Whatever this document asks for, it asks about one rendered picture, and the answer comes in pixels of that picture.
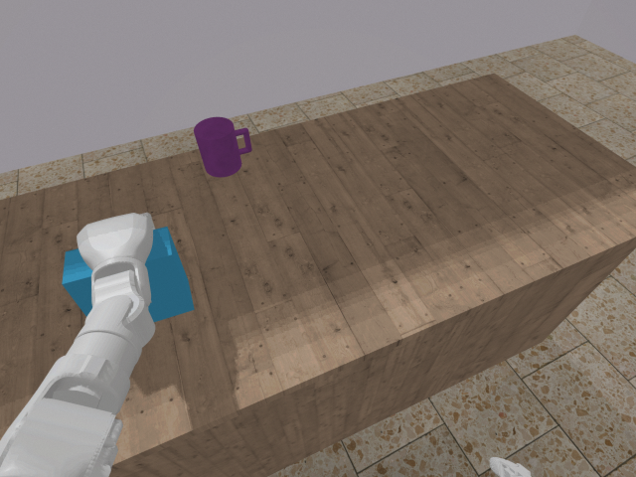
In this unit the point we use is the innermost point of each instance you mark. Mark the left robot forearm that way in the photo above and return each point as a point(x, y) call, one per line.
point(95, 371)

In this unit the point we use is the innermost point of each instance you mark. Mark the right robot hand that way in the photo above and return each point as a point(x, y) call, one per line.
point(506, 468)

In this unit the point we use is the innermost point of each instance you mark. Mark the left robot upper arm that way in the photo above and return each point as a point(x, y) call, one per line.
point(64, 439)

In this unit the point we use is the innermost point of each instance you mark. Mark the left robot hand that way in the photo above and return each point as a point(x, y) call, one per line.
point(129, 235)

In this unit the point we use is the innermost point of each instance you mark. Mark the table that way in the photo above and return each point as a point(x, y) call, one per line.
point(355, 265)

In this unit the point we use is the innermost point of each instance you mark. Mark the sponge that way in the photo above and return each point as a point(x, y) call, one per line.
point(169, 285)

